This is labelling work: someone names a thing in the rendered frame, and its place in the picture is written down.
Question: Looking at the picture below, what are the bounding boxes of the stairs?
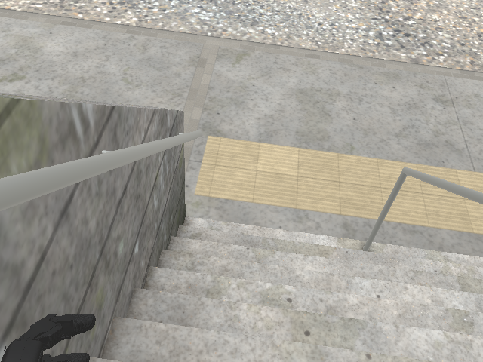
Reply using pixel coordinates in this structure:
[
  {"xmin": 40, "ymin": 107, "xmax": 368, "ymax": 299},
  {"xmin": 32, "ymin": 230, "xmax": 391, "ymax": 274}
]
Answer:
[{"xmin": 89, "ymin": 216, "xmax": 483, "ymax": 362}]

